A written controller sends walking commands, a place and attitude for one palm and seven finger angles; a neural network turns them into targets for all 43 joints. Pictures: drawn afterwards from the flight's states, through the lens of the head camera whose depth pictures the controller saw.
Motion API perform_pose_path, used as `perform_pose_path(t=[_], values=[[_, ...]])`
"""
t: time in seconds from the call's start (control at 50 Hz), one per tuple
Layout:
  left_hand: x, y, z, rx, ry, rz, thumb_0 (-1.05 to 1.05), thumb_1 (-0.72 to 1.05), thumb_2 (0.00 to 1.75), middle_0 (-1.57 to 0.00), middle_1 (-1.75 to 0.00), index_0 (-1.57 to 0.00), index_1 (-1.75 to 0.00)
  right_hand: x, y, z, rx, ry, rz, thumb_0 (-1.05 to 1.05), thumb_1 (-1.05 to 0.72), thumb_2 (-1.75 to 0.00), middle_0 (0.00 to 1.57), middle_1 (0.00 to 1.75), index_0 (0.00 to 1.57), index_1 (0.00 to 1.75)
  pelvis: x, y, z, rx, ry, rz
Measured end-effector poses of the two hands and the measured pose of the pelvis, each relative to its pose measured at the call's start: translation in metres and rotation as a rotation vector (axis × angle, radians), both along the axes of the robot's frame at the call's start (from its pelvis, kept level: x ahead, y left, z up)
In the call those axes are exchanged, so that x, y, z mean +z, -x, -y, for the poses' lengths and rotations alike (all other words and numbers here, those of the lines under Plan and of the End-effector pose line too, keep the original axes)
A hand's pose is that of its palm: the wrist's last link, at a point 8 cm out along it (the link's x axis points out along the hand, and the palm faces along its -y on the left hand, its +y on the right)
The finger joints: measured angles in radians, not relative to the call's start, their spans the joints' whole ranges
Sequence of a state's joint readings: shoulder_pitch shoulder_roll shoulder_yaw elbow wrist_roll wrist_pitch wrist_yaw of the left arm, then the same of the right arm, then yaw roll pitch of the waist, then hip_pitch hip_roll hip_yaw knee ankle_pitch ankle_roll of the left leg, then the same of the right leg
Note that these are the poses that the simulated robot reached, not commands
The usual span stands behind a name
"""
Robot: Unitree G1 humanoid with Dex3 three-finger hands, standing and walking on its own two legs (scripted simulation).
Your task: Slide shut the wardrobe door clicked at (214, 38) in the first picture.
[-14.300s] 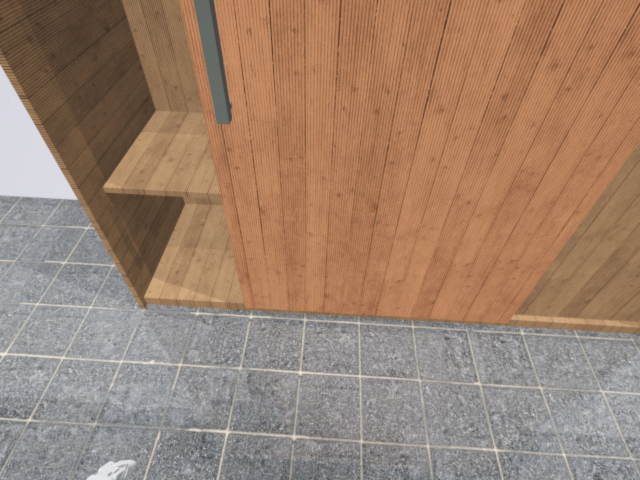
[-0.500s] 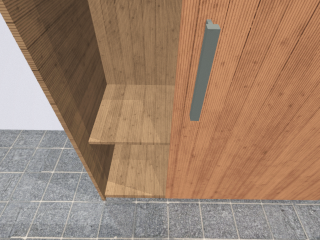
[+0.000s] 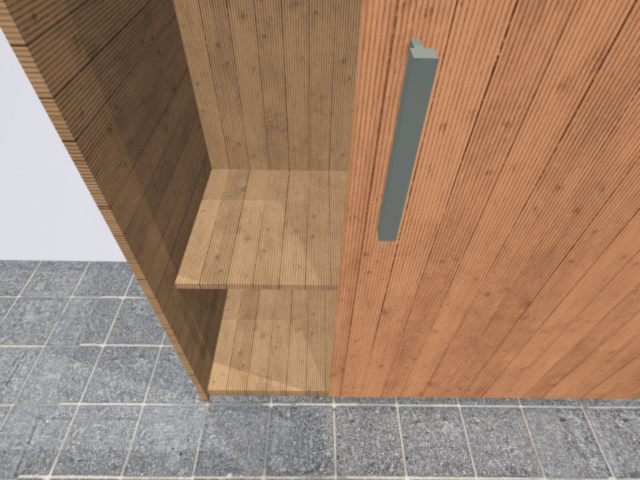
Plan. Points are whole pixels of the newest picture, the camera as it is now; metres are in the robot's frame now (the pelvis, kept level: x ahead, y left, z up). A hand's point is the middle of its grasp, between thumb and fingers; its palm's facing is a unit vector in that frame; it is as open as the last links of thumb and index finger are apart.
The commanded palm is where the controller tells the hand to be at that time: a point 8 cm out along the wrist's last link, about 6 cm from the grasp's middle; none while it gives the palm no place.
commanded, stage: look again from close up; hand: right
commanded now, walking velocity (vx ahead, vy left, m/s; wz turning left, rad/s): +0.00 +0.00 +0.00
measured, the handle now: (399, 152) +0.48 -0.07 +0.19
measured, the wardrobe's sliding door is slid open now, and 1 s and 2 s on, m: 0.38 0.38 0.38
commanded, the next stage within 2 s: raise the hand with hooked fingers in 1.14 s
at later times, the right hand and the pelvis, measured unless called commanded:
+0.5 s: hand out of the picture -0.04 -0.14 -0.18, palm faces +0.06 +0.99 -0.14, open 7.3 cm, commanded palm none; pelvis +0.00 +0.00 +0.00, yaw +0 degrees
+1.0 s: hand out of the picture -0.04 -0.14 -0.18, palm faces +0.06 +0.99 -0.14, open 7.3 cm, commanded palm none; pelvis +0.00 +0.00 +0.00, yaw +0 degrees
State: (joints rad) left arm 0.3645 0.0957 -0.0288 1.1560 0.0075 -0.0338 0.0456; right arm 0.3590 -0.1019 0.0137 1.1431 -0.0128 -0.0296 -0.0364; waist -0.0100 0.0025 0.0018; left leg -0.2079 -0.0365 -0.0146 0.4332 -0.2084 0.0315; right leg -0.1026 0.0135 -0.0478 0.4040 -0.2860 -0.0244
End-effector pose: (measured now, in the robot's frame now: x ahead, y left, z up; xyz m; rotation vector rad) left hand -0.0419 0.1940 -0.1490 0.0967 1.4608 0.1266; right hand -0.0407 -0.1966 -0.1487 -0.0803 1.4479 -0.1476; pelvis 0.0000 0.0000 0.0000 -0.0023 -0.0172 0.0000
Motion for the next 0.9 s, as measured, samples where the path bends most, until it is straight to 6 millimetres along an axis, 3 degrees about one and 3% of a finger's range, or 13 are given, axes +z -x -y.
perform_pose_path(t=[0.9], values=[[-0.0007, 0.0009, 0.0003, 0.001, 0.005, -0.001, 0.0, 0.91, 0.9, -0.2, -0.3, -0.2, -0.3, 0.0006, 0.0028, -0.0021, -0.007, 0.001, -0.002, 0.01, -0.91, -0.9, 0.2, 0.3, 0.2, 0.3, 0.0, 0.0002, -0.0013, -0.003, 0.0, -0.002]])
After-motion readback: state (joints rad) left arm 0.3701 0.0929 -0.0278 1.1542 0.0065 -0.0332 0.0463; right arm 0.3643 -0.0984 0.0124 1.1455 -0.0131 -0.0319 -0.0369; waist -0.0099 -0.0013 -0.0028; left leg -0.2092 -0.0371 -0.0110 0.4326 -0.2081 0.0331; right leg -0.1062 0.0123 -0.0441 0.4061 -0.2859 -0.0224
